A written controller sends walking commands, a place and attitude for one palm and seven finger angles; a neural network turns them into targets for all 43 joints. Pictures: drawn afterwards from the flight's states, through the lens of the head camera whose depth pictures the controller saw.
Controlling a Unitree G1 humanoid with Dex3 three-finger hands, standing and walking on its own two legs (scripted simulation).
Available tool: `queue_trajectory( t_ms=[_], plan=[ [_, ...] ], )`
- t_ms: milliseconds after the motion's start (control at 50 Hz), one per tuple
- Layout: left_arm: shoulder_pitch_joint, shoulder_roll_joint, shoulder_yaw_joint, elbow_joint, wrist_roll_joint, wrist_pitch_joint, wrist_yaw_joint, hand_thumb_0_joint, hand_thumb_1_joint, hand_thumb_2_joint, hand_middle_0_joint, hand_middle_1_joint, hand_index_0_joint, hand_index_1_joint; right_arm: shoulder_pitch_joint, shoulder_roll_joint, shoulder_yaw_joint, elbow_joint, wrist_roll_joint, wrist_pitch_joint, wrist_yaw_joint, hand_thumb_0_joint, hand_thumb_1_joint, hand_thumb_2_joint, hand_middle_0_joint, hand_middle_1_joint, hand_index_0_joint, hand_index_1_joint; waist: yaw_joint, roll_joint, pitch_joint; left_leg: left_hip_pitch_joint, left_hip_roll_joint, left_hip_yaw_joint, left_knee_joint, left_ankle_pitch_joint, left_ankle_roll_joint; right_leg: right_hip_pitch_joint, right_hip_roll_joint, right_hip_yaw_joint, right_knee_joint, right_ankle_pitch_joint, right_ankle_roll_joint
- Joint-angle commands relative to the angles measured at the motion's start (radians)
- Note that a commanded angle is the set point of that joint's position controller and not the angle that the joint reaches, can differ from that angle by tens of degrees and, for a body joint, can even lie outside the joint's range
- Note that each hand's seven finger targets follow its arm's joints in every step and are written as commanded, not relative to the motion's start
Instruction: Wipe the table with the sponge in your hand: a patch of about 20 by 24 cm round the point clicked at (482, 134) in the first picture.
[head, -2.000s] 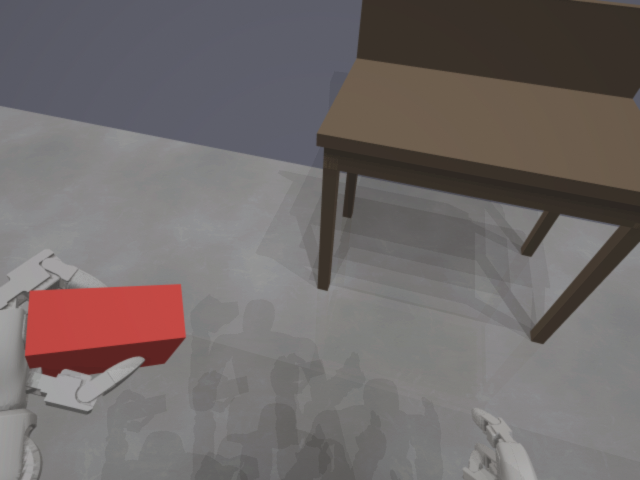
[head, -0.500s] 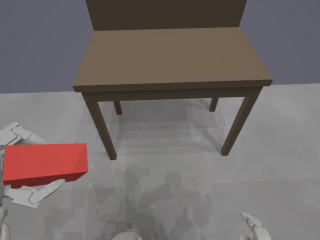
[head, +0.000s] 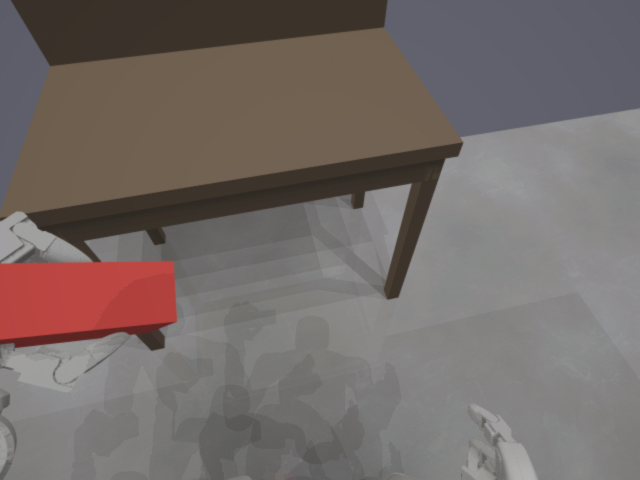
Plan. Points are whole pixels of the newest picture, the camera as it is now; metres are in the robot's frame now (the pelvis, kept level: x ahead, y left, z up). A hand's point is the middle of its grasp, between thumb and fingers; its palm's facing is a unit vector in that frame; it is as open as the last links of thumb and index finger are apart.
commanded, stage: turn to face it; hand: left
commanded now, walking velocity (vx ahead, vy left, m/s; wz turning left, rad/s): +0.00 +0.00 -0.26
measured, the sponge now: (113, 303) +0.23 +0.21 +0.16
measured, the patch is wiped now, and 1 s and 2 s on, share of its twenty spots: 0.00 0.00 0.00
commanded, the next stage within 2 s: take the last steps up to it in 0.04 s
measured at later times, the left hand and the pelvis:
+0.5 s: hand (87, 285) +0.24 +0.23 +0.18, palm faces +0.41 -0.85 -0.33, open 9.6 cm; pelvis +0.02 -0.01 +0.02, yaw -4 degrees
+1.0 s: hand (198, 235) +0.30 +0.15 +0.18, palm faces +0.28 -0.82 -0.49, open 9.6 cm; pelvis +0.07 -0.07 +0.03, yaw -4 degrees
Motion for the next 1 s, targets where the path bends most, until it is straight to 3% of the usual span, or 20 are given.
queue_trajectory(
  t_ms=[0, 20, 40, 100, 220, 260, 320, 360, 380, 420, 480, 580, 640, 660, 680, 700, 720, 780, 840, 980],
  plan=[
    [-0.052, 0.262, 0.186, -0.252, -0.008, -0.05, 0.05, 0.0, 0.1, 1.3, -1.2, -1.6, -1.2, -1.6, -0.139, -0.081, -0.019, -0.158, -0.001, -0.043, -0.034, 0.0, -0.9, -0.9, 0.2, 0.3, 0.2, 0.3, -0.017, -0.249, -0.344, -0.326, -0.166, -0.194, 0.524, -0.293, 0.035, 0.415, -0.373, 0.424, -0.061, 1.281, -0.13],
    [-0.006, 0.242, 0.191, -0.258, -0.028, -0.045, 0.049, 0.0, 0.1, 1.3, -1.2, -1.6, -1.2, -1.6, -0.096, -0.111, -0.044, -0.131, 0.003, -0.032, -0.028, 0.0, -0.9, -0.9, 0.2, 0.3, 0.2, 0.3, -0.025, -0.26, -0.395, -0.306, -0.159, -0.226, 0.545, -0.219, 0.029, 0.427, -0.327, 0.427, -0.08, 1.055, -0.107],
    [0.033, 0.258, 0.214, -0.303, -0.03, -0.051, 0.058, 0.0, 0.1, 1.3, -1.2, -1.6, -1.2, -1.6, -0.113, -0.095, -0.035, -0.136, 0.002, -0.016, -0.021, 0.0, -0.9, -0.9, 0.2, 0.3, 0.2, 0.3, -0.028, -0.214, -0.412, -0.347, -0.162, -0.238, 0.57, -0.158, 0.018, 0.468, -0.32, 0.423, -0.076, 0.937, -0.146],
    [0.175, 0.251, 0.264, -0.326, -0.042, -0.067, 0.064, 0.0, 0.1, 1.3, -1.2, -1.6, -1.2, -1.6, -0.146, -0.087, -0.025, -0.133, 0.001, 0.029, -0.018, 0.0, -0.9, -0.9, 0.2, 0.3, 0.2, 0.3, -0.037, -0.112, -0.394, -0.317, -0.17, -0.237, 0.506, -0.078, 0.011, 0.37, -0.267, 0.339, -0.111, 0.722, -0.157],
    [0.205, 0.209, 0.24, -0.226, -0.055, -0.053, 0.068, 0.0, 0.1, 1.3, -1.2, -1.6, -1.2, -1.6, -0.134, -0.12, -0.033, -0.139, 0.002, 0.045, -0.029, 0.0, -0.9, -0.9, 0.2, 0.3, 0.2, 0.3, -0.026, -0.188, -0.335, -0.168, -0.187, -0.171, 0.082, -0.04, 0.046, 0.217, -0.225, 0.35, -0.248, 0.148, -0.17],
    [0.182, 0.182, 0.201, -0.165, -0.052, -0.039, 0.068, 0.0, 0.1, 1.3, -1.2, -1.6, -1.2, -1.6, -0.111, -0.131, -0.036, -0.127, 0.001, 0.045, -0.038, 0.0, -0.9, -0.9, 0.2, 0.3, 0.2, 0.3, -0.033, -0.193, -0.296, -0.101, -0.199, -0.145, -0.052, -0.025, 0.062, 0.156, -0.223, 0.367, -0.288, -0.118, -0.158],
    [0.088, 0.147, 0.124, -0.112, -0.046, -0.034, 0.057, 0.0, 0.1, 1.3, -1.2, -1.6, -1.2, -1.6, -0.093, -0.144, -0.038, -0.124, -0.004, 0.043, -0.066, 0.0, -0.9, -0.9, 0.2, 0.3, 0.2, 0.3, -0.048, -0.036, -0.208, 0.085, -0.179, -0.188, -0.328, -0.045, 0.112, -0.014, -0.125, 0.319, -0.218, -0.385, -0.087],
    [0.003, 0.117, 0.081, -0.123, -0.03, -0.051, 0.055, 0.0, 0.1, 1.3, -1.2, -1.6, -1.2, -1.6, -0.098, -0.164, -0.034, -0.133, -0.005, 0.038, -0.071, 0.0, -0.9, -0.9, 0.2, 0.3, 0.2, 0.3, -0.036, 0.249, -0.122, 0.07, 0.059, -0.555, -0.509, -0.245, 0.238, -0.143, 0.049, 0.14, 0.103, -0.337, -0.019],
    [-0.098, 0.147, 0.066, -0.138, -0.014, -0.059, 0.051, 0.0, 0.1, 1.3, -1.2, -1.6, -1.2, -1.6, -0.112, -0.14, -0.02, -0.126, -0.004, 0.026, -0.073, 0.0, -0.9, -0.9, 0.2, 0.3, 0.2, 0.3, -0.048, 0.311, -0.081, -0.031, 0.136, -0.663, -0.592, -0.404, 0.293, -0.175, 0.054, 0.123, 0.354, -0.313, -0.012],
    [-0.152, 0.114, 0.004, -0.083, 0.014, -0.056, 0.039, 0.0, 0.1, 1.3, -1.2, -1.6, -1.2, -1.6, -0.112, -0.132, -0.021, -0.101, -0.006, 0.001, -0.07, 0.0, -0.9, -0.9, 0.2, 0.3, 0.2, 0.3, -0.048, 0.21, 0.011, -0.13, 0.097, -0.579, -0.574, -0.362, 0.291, -0.193, 0.005, 0.151, 0.474, -0.214, -0.006],
    [-0.26, 0.13, -0.028, -0.233, 0.024, -0.05, 0.038, 0.0, 0.1, 1.3, -1.2, -1.6, -1.2, -1.6, -0.094, -0.143, -0.036, -0.093, -0.006, -0.028, -0.064, 0.0, -0.9, -0.9, 0.2, 0.3, 0.2, 0.3, -0.029, 0.185, -0.057, -0.023, -0.011, -0.362, -0.508, -0.162, 0.234, -0.149, 0.003, 0.075, 0.38, -0.168, 0.01],
    [-0.165, 0.16, 0.027, -0.206, 0.007, -0.033, 0.052, 0.0, 0.1, 1.3, -1.2, -1.6, -1.2, -1.6, -0.082, -0.137, -0.026, -0.074, -0.022, -0.053, -0.069, 0.0, -0.9, -0.9, 0.2, 0.3, 0.2, 0.3, -0.036, 0.234, -0.125, 0.057, 0.001, -0.34, -0.454, 0.053, 0.235, -0.03, 0.017, 0.025, 0.129, -0.229, 0.02],
    [-0.11, 0.151, 0.062, -0.116, -0.005, -0.026, 0.056, 0.0, 0.1, 1.3, -1.2, -1.6, -1.2, -1.6, -0.105, -0.126, -0.024, -0.072, -0.021, -0.033, -0.064, 0.0, -0.9, -0.9, 0.2, 0.3, 0.2, 0.3, -0.021, 0.158, -0.171, -0.035, -0.026, -0.28, -0.311, 0.009, 0.191, 0.194, 0.031, 0.0, -0.12, -0.15, 0.01],
    [-0.089, 0.144, 0.064, -0.085, -0.004, -0.024, 0.055, 0.0, 0.1, 1.3, -1.2, -1.6, -1.2, -1.6, -0.103, -0.119, -0.026, -0.07, -0.018, -0.022, -0.063, 0.0, -0.9, -0.9, 0.2, 0.3, 0.2, 0.3, -0.021, 0.065, -0.181, -0.117, -0.069, -0.232, -0.191, -0.039, 0.161, 0.29, -0.006, 0.061, -0.191, -0.122, -0.014],
    [-0.046, 0.154, 0.075, -0.05, 0.0, -0.015, 0.053, 0.0, 0.1, 1.3, -1.2, -1.6, -1.2, -1.6, -0.092, -0.098, -0.027, -0.072, -0.012, -0.004, -0.057, 0.0, -0.9, -0.9, 0.2, 0.3, 0.2, 0.3, -0.023, -0.147, -0.209, -0.244, -0.149, -0.143, 0.051, -0.089, 0.124, 0.358, -0.166, 0.311, -0.276, -0.206, -0.089],
    [-0.065, 0.178, 0.085, -0.057, -0.015, -0.01, 0.05, 0.0, 0.1, 1.3, -1.2, -1.6, -1.2, -1.6, -0.133, -0.094, -0.025, -0.097, -0.008, 0.006, -0.057, 0.0, -0.9, -0.9, 0.2, 0.3, 0.2, 0.3, -0.017, -0.351, -0.172, -0.434, -0.24, -0.127, 0.308, -0.186, 0.082, 0.389, -0.362, 0.657, -0.378, -0.204, -0.187],
    [-0.097, 0.193, 0.105, -0.064, -0.025, -0.014, 0.051, 0.0, 0.1, 1.3, -1.2, -1.6, -1.2, -1.6, -0.148, -0.122, -0.034, -0.089, -0.012, 0.007, -0.054, 0.0, -0.9, -0.9, 0.2, 0.3, 0.2, 0.3, -0.017, -0.291, -0.16, -0.471, -0.21, -0.238, 0.457, -0.116, 0.072, 0.339, -0.411, 0.697, -0.404, -0.22, -0.206],
    [-0.001, 0.175, 0.119, -0.054, -0.034, -0.031, 0.029, 0.0, 0.1, 1.3, -1.2, -1.6, -1.2, -1.6, -0.146, -0.115, -0.024, -0.073, -0.006, 0.039, -0.044, 0.0, -0.9, -0.9, 0.2, 0.3, 0.2, 0.3, -0.029, -0.119, -0.144, -0.453, -0.16, -0.265, 0.488, 0.036, 0.049, 0.286, -0.321, 0.476, -0.354, -0.041, -0.188],
    [-0.009, 0.161, 0.102, -0.091, -0.026, -0.062, 0.029, 0.0, 0.1, 1.3, -1.2, -1.6, -1.2, -1.6, -0.147, -0.114, -0.021, -0.07, -0.011, 0.049, -0.044, 0.0, -0.9, -0.9, 0.2, 0.3, 0.2, 0.3, -0.038, -0.128, -0.163, -0.437, -0.154, -0.222, 0.411, 0.114, 0.042, 0.305, -0.275, 0.285, -0.324, 0.238, -0.156],
    [-0.004, 0.185, 0.11, -0.212, -0.025, -0.06, 0.062, 0.0, 0.1, 1.3, -1.2, -1.6, -1.2, -1.6, -0.12, -0.112, -0.048, -0.115, -0.013, 0.013, -0.054, 0.0, -0.9, -0.9, 0.2, 0.3, 0.2, 0.3, -0.006, -0.16, -0.231, -0.243, -0.19, -0.105, -0.009, 0.107, 0.074, 0.378, -0.28, 0.261, -0.265, 0.369, -0.166]
  ],
)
